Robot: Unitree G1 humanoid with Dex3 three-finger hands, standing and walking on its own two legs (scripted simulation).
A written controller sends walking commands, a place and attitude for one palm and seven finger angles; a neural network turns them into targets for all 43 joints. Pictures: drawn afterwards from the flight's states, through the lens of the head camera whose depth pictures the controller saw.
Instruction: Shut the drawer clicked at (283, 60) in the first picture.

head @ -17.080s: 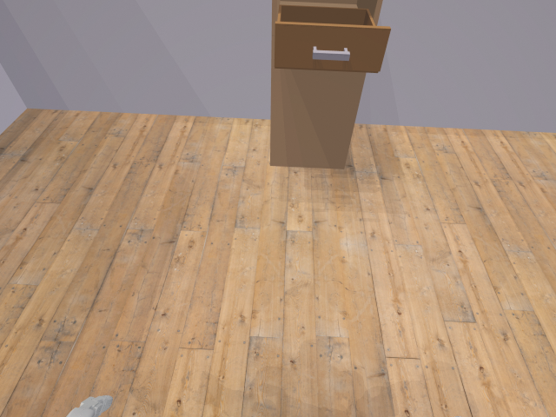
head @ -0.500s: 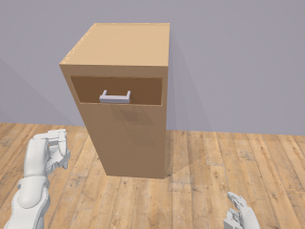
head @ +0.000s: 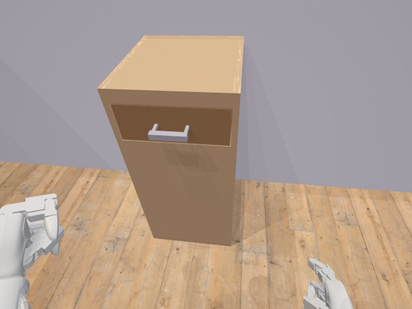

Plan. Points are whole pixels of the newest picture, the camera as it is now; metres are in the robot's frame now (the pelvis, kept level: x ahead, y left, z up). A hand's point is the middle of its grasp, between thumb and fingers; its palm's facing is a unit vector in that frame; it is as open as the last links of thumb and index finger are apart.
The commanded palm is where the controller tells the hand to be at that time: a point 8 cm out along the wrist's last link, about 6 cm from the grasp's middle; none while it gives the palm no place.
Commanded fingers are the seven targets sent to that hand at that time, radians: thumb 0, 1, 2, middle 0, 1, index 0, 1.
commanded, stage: step back with the hand held close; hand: left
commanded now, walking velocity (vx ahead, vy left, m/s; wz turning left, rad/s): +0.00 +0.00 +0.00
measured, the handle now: (169, 131) +0.60 +0.20 +0.00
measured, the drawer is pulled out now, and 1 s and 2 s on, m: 0.00 0.00 0.00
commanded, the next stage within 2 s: stop stepping back and stand still in 1.34 s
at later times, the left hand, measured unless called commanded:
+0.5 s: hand (59, 232) +0.18 +0.25 +0.14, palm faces +0.25 -0.82 -0.51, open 3.3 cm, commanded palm +0.12 +0.29 +0.17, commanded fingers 0.00 0.90 0.90 -1.40 -1.60 -1.40 -1.60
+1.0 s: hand (16, 280) +0.11 +0.27 +0.15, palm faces +0.33 -0.83 -0.45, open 3.3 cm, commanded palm +0.04 +0.31 +0.17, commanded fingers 0.00 0.90 0.90 -1.40 -1.60 -1.40 -1.60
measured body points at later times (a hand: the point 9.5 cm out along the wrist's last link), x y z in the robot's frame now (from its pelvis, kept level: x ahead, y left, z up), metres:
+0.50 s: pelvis -0.02 +0.02 +0.00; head +0.01 +0.02 +0.45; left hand +0.16 +0.29 +0.17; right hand +0.14 -0.24 -0.09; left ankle -0.01 +0.08 -0.74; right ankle -0.02 -0.10 -0.74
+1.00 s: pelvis -0.09 +0.03 -0.02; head -0.07 +0.06 +0.43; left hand +0.08 +0.31 +0.17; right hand +0.07 -0.22 -0.08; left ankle -0.01 +0.08 -0.74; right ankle -0.04 -0.10 -0.73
